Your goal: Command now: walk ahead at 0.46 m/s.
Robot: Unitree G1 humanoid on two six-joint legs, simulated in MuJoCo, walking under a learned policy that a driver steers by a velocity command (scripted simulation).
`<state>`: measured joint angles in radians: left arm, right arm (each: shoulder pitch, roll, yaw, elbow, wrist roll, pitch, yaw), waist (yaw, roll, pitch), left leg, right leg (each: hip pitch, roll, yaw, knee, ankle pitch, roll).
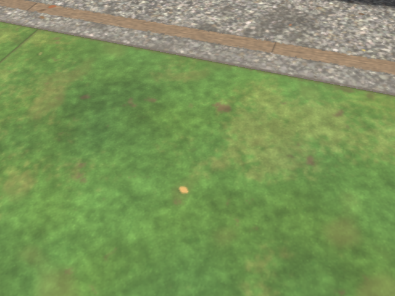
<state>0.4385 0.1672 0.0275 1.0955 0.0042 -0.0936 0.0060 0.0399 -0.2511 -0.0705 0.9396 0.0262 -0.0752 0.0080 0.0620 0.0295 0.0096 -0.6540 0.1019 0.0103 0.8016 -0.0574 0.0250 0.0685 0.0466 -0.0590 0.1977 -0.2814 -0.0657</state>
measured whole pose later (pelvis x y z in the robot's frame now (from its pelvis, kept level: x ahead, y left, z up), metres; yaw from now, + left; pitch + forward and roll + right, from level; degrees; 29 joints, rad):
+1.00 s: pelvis +0.56 -0.07 +0.00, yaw -22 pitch +2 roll +1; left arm 0.29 0.24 0.08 0.82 -0.01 -0.06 -0.01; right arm 0.08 -0.29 -0.07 0.82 -0.01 -0.11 -0.01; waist 0.03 0.02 0.04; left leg -0.64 0.12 -0.07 1.00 -0.25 -0.03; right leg -0.23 0.10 0.05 0.36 -0.16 -0.10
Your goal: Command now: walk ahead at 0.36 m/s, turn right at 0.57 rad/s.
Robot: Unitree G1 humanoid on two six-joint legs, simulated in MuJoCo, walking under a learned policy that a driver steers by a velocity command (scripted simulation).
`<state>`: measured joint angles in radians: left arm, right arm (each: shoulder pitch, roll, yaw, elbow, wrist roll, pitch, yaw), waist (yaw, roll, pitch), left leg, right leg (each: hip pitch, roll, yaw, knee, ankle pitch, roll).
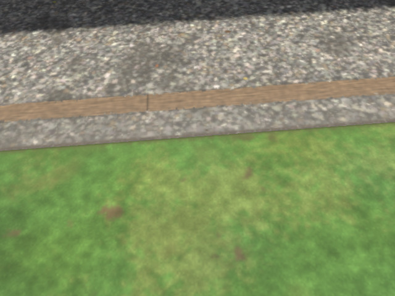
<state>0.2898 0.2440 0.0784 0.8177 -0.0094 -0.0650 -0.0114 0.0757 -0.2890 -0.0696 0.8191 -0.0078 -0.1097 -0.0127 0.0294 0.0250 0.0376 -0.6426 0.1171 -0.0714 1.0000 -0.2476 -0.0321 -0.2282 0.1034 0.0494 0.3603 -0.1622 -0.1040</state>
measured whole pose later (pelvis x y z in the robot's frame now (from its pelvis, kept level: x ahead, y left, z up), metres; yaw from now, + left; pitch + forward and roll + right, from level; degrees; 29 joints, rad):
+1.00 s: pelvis +0.20 +0.00 +0.00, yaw -23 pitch +2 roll +0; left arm 0.32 0.26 0.06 0.75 -0.01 -0.04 0.01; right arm 0.16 -0.30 -0.07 0.85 0.02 -0.05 0.02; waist 0.04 0.02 -0.04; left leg -0.44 0.05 0.01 0.66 -0.24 0.00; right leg -0.15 0.01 0.01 0.32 -0.21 -0.04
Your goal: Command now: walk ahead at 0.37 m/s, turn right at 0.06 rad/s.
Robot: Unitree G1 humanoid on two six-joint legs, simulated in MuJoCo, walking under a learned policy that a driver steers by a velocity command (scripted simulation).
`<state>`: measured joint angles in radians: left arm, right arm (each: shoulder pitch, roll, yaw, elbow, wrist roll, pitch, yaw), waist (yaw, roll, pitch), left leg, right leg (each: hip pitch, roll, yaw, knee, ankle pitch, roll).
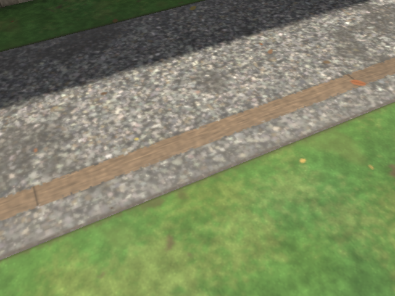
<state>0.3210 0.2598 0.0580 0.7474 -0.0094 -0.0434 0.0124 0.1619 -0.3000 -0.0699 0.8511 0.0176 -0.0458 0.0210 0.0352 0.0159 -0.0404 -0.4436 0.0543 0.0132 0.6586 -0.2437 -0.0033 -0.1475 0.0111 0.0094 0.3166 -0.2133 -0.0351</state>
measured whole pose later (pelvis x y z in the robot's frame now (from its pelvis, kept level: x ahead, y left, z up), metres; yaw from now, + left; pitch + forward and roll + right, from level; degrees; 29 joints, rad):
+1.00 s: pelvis +0.42 +0.00 -0.01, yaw +10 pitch +1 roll -2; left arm 0.17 0.26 0.06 0.80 0.01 -0.05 0.02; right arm 0.16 -0.28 -0.07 0.74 0.01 0.01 0.01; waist 0.02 0.04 0.07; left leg -0.59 0.09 0.00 0.76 -0.11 -0.03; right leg -0.13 0.02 -0.22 0.32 -0.22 -0.05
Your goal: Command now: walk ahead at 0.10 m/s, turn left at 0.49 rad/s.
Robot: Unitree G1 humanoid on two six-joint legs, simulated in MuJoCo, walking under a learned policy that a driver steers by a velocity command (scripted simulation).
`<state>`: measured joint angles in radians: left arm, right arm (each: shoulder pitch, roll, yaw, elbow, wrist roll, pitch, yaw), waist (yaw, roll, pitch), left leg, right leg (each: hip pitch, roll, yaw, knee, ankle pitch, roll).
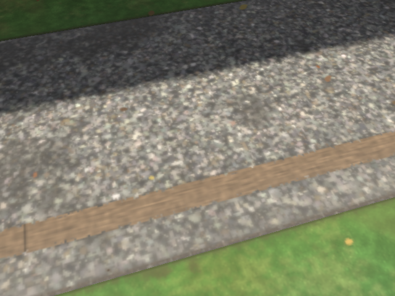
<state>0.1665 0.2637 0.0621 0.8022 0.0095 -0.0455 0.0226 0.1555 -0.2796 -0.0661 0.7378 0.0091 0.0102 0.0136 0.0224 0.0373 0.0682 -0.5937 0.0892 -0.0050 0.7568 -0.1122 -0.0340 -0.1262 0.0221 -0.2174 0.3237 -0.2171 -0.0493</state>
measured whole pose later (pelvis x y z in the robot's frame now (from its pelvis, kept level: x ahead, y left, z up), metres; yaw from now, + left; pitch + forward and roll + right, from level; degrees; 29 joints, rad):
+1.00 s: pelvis +0.10 -0.01 -0.01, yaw +9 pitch -1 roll +0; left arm 0.16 0.23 0.02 0.97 0.00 -0.02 0.02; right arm 0.17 -0.23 -0.06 0.88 -0.01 0.02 -0.03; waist 0.00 0.00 0.04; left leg -0.25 -0.01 -0.04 0.51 -0.24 -0.01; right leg -0.16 0.00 -0.01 0.51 -0.33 0.00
